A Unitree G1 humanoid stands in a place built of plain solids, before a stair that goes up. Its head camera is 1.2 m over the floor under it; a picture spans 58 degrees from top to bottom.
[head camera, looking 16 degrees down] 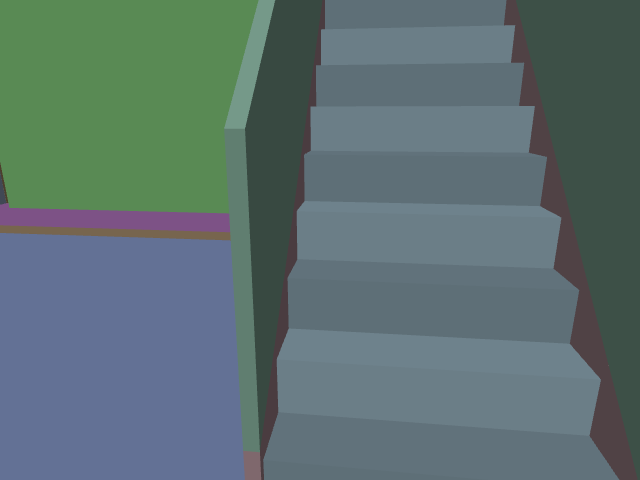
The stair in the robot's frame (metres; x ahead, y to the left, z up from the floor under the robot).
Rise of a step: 0.21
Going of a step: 0.22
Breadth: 1.03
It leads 7 degrees to the right of straight ahead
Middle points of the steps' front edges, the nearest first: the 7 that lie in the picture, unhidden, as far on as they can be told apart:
1.23 -0.36 0.42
1.44 -0.39 0.62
1.66 -0.41 0.83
1.88 -0.44 1.04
2.10 -0.46 1.24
2.32 -0.49 1.45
2.54 -0.51 1.66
